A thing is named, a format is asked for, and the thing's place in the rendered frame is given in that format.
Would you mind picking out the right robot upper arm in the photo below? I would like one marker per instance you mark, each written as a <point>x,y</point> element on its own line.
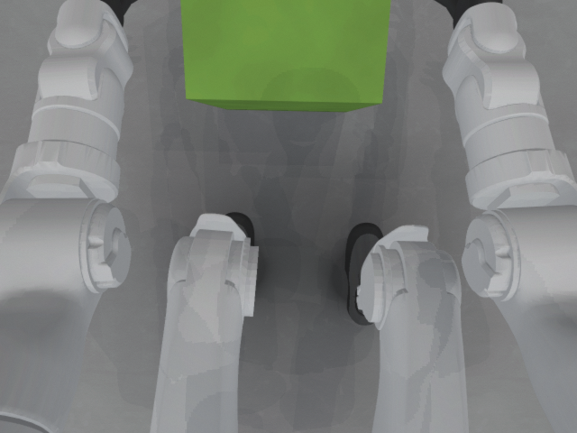
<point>525,259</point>

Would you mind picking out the robot right thigh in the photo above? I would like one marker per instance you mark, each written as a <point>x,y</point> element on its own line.
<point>422,386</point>

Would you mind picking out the carton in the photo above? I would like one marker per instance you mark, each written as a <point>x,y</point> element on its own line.
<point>285,55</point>

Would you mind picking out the robot right hand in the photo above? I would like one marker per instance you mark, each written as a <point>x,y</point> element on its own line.
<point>456,8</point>

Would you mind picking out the robot left forearm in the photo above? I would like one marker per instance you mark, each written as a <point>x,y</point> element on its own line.
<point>78,110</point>

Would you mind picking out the left robot upper arm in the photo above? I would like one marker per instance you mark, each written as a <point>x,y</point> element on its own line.
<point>57,257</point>

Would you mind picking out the robot thigh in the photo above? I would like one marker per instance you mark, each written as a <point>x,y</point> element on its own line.
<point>422,386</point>
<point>197,386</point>

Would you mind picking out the robot right forearm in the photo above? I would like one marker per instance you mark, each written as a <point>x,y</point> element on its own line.
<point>501,115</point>

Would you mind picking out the robot left hand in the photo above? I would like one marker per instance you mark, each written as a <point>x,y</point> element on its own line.
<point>119,7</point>

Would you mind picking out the robot left thigh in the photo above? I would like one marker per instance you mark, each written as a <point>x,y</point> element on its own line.
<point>197,386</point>

